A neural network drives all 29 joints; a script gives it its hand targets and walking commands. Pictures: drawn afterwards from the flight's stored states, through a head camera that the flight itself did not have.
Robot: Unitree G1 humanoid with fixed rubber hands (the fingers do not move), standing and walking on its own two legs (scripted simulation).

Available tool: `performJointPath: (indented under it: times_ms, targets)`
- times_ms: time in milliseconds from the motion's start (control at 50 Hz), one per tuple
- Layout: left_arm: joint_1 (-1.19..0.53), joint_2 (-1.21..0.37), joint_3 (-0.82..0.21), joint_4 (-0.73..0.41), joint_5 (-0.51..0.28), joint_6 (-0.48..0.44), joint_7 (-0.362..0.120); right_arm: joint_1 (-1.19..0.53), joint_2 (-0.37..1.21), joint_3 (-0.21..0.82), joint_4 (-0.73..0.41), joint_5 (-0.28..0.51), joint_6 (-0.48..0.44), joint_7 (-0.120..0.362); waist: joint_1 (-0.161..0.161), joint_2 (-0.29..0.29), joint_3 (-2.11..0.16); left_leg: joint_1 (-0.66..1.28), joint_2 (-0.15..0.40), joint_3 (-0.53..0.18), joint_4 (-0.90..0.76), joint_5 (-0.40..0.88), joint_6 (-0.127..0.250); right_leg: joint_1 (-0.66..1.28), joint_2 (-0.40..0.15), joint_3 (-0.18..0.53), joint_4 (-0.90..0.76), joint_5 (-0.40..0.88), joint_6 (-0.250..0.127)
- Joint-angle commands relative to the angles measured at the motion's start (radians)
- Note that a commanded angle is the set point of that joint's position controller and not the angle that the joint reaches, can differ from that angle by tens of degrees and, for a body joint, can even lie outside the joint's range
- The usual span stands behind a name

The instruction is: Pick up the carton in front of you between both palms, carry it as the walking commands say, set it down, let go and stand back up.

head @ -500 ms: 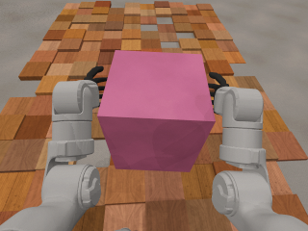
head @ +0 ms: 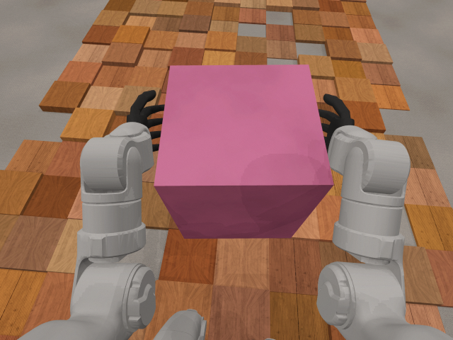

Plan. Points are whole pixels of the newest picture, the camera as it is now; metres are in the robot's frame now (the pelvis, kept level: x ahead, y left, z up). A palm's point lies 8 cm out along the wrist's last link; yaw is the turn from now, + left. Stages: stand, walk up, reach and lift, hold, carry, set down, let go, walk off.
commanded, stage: carry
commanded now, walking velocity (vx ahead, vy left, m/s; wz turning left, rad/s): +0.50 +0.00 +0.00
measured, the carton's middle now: (238, 163) +0.39 +0.02 +0.07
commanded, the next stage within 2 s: none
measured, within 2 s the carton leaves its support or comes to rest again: neither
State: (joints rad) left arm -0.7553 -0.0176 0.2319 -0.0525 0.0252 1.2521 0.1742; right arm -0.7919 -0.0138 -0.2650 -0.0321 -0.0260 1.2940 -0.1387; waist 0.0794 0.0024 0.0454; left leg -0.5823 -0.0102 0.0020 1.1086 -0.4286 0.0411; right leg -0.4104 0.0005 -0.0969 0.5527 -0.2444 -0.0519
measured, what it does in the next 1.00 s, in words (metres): walks ahead: left foot, then right foot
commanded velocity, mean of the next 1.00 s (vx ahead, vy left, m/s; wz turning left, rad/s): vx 0.50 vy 0.00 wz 0.00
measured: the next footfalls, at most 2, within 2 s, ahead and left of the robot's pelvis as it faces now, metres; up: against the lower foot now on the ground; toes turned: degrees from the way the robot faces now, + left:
left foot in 0.20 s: +0.28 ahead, +0.11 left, +0.00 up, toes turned +3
right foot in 0.66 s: +0.58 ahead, -0.08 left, -0.01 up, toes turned -5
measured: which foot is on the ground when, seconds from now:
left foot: up 0.00-0.18, down 0.20-0.68, up 0.70-1.00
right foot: down 0.00-0.20, up 0.22-0.64, down 0.66-1.00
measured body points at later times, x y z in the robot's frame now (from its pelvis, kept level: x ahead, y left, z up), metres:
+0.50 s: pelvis +0.30 +0.04 +0.01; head +0.33 +0.05 +0.46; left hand +0.70 +0.16 +0.13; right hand +0.67 -0.14 +0.12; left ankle +0.24 +0.11 -0.73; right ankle +0.39 -0.10 -0.69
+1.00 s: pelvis +0.60 -0.02 +0.00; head +0.65 -0.03 +0.45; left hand +0.92 +0.15 +0.08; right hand +0.94 -0.16 +0.07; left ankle +0.73 +0.12 -0.69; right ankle +0.54 -0.07 -0.74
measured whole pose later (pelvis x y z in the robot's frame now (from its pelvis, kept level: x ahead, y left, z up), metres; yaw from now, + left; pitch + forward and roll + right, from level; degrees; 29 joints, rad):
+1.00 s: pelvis +0.60 -0.02 +0.00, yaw +0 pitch +5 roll +1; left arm -0.35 -0.14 0.23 -0.22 0.06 1.14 0.10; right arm -0.38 0.13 -0.18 -0.20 -0.09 1.17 -0.12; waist 0.04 0.01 0.00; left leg -0.69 0.06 0.05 0.80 -0.18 -0.02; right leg -0.15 0.05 -0.10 0.33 -0.30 -0.10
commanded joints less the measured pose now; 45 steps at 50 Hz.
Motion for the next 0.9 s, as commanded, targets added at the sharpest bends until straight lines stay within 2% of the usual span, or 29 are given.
performJointPath:
  times_ms: [0,40,60,100,120,160,180,200,220,240,260,280,320,360,400,520,560,580,600,620,640,660,680,700,720,740,760,800,880]
  targets:
    - [-0.835,-0.979,-0.687,-0.148,-0.51,0.034,-0.262,-0.679,0.908,0.597,-0.069,0.305,-0.009,0.161,0.008,-0.112,-0.612,-0.191,0.035,-0.027,-0.14,0.024,-0.008,0.653,-0.275,0.367,-0.097,0.474,-0.193]
    - [-0.841,-0.973,-0.671,-0.09,-0.514,0.055,-0.275,-0.675,0.879,0.575,-0.024,0.27,0.008,0.157,0.014,-0.118,-0.57,-0.131,0.027,0.001,-0.29,0.112,-0.012,0.582,-0.248,0.296,-0.106,0.47,-0.173]
    - [-0.844,-0.97,-0.661,-0.054,-0.511,0.062,-0.281,-0.677,0.87,0.562,0.0,0.262,0.016,0.158,0.008,-0.127,-0.549,-0.05,0.008,0.033,-0.38,0.13,-0.013,0.509,-0.226,0.24,-0.11,0.455,-0.151]
    - [-0.861,-0.972,-0.637,0.018,-0.501,0.071,-0.291,-0.7,0.859,0.541,0.046,0.252,0.03,0.164,-0.005,-0.146,-0.506,0.092,-0.027,0.102,-0.52,0.251,-0.009,0.419,-0.194,0.161,-0.109,0.468,-0.108]
    - [-0.866,-0.976,-0.623,0.056,-0.497,0.075,-0.293,-0.726,0.861,0.532,0.066,0.255,0.037,0.17,-0.017,-0.153,-0.489,0.166,-0.032,0.117,-0.577,0.31,0.0,0.373,-0.191,0.136,-0.088,0.443,-0.089]
    - [-0.873,-0.987,-0.596,0.126,-0.481,0.082,-0.292,-0.744,0.874,0.515,0.133,0.271,0.051,0.182,-0.067,-0.092,-0.527,0.444,-0.031,0.145,-0.655,0.402,0.033,0.254,-0.142,0.048,0.079,0.46,-0.038]
    - [-0.884,-0.978,-0.578,0.158,-0.469,0.085,-0.291,-0.738,0.88,0.502,0.168,0.279,0.057,0.189,-0.111,-0.038,-0.576,0.614,0.085,0.014,-0.648,0.394,0.059,0.128,-0.113,0.025,0.242,0.271,-0.001]
    - [-0.877,-0.986,-0.562,0.184,-0.456,0.092,-0.285,-0.763,0.858,0.48,0.187,0.282,0.056,0.193,-0.123,0.199,-0.652,0.821,0.35,-0.409,-0.65,0.487,0.162,-0.12,-0.002,0.015,0.486,-0.111,0.035]
    - [-0.914,-0.995,-0.545,0.201,-0.446,0.095,-0.28,-0.786,0.869,0.47,0.197,0.296,0.054,0.197,-0.143,0.307,-0.619,0.88,0.37,-0.546,-0.68,0.5,0.234,-0.305,0.055,0.075,0.64,-0.317,0.03]
    - [-0.931,-1.012,-0.531,0.217,-0.442,0.095,-0.273,-0.802,0.907,0.47,0.187,0.317,0.056,0.202,-0.136,0.242,-0.573,0.863,0.344,-0.49,-0.667,0.534,0.229,-0.382,0.01,0.115,0.674,-0.3,0.013]
    - [-0.921,-1.032,-0.516,0.225,-0.433,0.095,-0.266,-0.83,0.955,0.47,0.177,0.337,0.056,0.21,-0.135,0.147,-0.539,0.81,0.321,-0.419,-0.671,0.601,0.207,-0.384,-0.019,0.12,0.646,-0.249,0.016]
    - [-0.904,-1.056,-0.504,0.232,-0.422,0.094,-0.261,-0.854,1.002,0.476,0.164,0.36,0.053,0.22,-0.128,0.11,-0.526,0.767,0.306,-0.371,-0.686,0.636,0.182,-0.368,-0.043,0.124,0.599,-0.198,0.019]
    - [-0.852,-1.091,-0.472,0.26,-0.381,0.082,-0.251,-0.873,1.08,0.49,0.157,0.394,0.042,0.239,-0.122,0.114,-0.537,0.734,0.276,-0.283,-0.714,0.656,0.145,-0.323,-0.056,0.116,0.503,-0.14,0.03]
    - [-0.794,-1.117,-0.457,0.281,-0.342,0.062,-0.244,-0.869,1.134,0.505,0.153,0.414,0.023,0.257,-0.13,0.127,-0.54,0.734,0.259,-0.229,-0.74,0.661,0.149,-0.31,-0.043,0.09,0.414,-0.104,0.046]
    - [-0.761,-1.131,-0.457,0.28,-0.316,0.038,-0.239,-0.876,1.174,0.53,0.136,0.429,0.001,0.269,-0.137,0.114,-0.529,0.745,0.246,-0.186,-0.749,0.687,0.152,-0.314,-0.035,0.063,0.315,-0.045,0.053]
    - [-0.653,-1.139,-0.515,0.228,-0.29,-0.015,-0.236,-0.8,1.213,0.614,0.076,0.445,-0.068,0.273,-0.162,0.121,-0.49,0.798,0.201,-0.073,-0.693,0.825,0.12,-0.264,-0.008,0.015,0.063,0.206,0.024]
    - [-0.643,-1.126,-0.544,0.193,-0.295,-0.028,-0.242,-0.779,1.203,0.647,0.051,0.446,-0.089,0.268,-0.167,0.125,-0.466,0.8,0.19,-0.043,-0.664,0.814,0.098,-0.2,0.002,0.004,-0.054,0.27,0.006]
    - [-0.639,-1.117,-0.557,0.175,-0.3,-0.032,-0.246,-0.768,1.194,0.662,0.039,0.446,-0.097,0.264,-0.161,0.131,-0.465,0.778,0.187,-0.025,-0.638,0.826,0.084,-0.128,0.013,-0.007,-0.095,0.288,-0.008]
    - [-0.626,-1.106,-0.568,0.161,-0.304,-0.035,-0.249,-0.745,1.187,0.676,0.029,0.445,-0.103,0.26,-0.139,0.133,-0.48,0.741,0.175,0.004,-0.576,0.857,0.061,-0.012,0.021,-0.024,-0.137,0.315,-0.02]
    - [-0.598,-1.097,-0.576,0.155,-0.304,-0.038,-0.253,-0.713,1.181,0.689,0.024,0.443,-0.105,0.257,-0.099,0.108,-0.52,0.665,0.146,0.058,-0.446,0.86,0.026,0.182,0.034,-0.059,-0.193,0.359,-0.024]
    - [-0.552,-1.081,-0.573,0.149,-0.298,-0.04,-0.259,-0.687,1.17,0.699,0.023,0.435,-0.107,0.255,-0.062,0.04,-0.562,0.484,0.114,0.066,-0.295,0.65,-0.004,0.417,-0.04,0.001,-0.149,0.362,-0.018]
    - [-0.525,-1.049,-0.57,0.15,-0.288,-0.043,-0.263,-0.668,1.18,0.712,0.016,0.437,-0.102,0.254,-0.057,-0.186,-0.691,0.157,0.057,0.052,-0.054,0.173,-0.028,0.785,-0.31,0.305,0.034,0.664,-0.137]
    - [-0.461,-1.042,-0.567,0.17,-0.283,-0.045,-0.263,-0.614,1.175,0.709,0.036,0.426,-0.093,0.255,-0.011,-0.314,-0.744,-0.092,-0.053,0.007,0.142,-0.161,-0.05,0.946,-0.37,0.53,-0.013,0.607,-0.239]
    - [-0.412,-1.054,-0.575,0.141,-0.294,-0.047,-0.27,-0.572,1.179,0.715,0.026,0.418,-0.093,0.254,-0.015,-0.256,-0.713,-0.198,-0.022,-0.019,0.185,-0.146,-0.047,0.935,-0.354,0.53,-0.056,0.492,-0.225]
    - [-0.421,-1.089,-0.595,0.086,-0.307,-0.052,-0.277,-0.55,1.191,0.713,0.004,0.407,-0.097,0.252,-0.023,-0.169,-0.682,-0.219,0.011,-0.034,0.142,-0.078,-0.044,0.873,-0.335,0.492,-0.097,0.463,-0.188]
    - [-0.442,-1.123,-0.625,0.021,-0.326,-0.057,-0.282,-0.535,1.206,0.715,-0.028,0.399,-0.104,0.25,-0.031,-0.113,-0.637,-0.201,0.037,-0.032,0.083,-0.02,-0.046,0.791,-0.323,0.446,-0.127,0.513,-0.159]
    - [-0.466,-1.146,-0.657,-0.042,-0.342,-0.063,-0.288,-0.518,1.216,0.727,-0.067,0.39,-0.11,0.245,-0.031,-0.091,-0.628,-0.156,0.06,-0.04,0.036,0.057,-0.048,0.73,-0.299,0.394,-0.147,0.521,-0.14]
    - [-0.459,-1.164,-0.709,-0.134,-0.37,-0.073,-0.299,-0.454,1.221,0.759,-0.12,0.368,-0.124,0.236,-0.036,-0.085,-0.623,-0.116,0.052,-0.004,-0.007,0.102,-0.059,0.663,-0.258,0.311,-0.178,0.49,-0.128]
    - [-0.355,-1.136,-0.81,-0.211,-0.403,-0.088,-0.325,-0.285,1.159,0.812,-0.184,0.308,-0.149,0.218,-0.043,-0.107,-0.572,-0.185,0.058,0.039,-0.157,0.146,-0.07,0.677,-0.241,0.245,-0.206,0.519,-0.134]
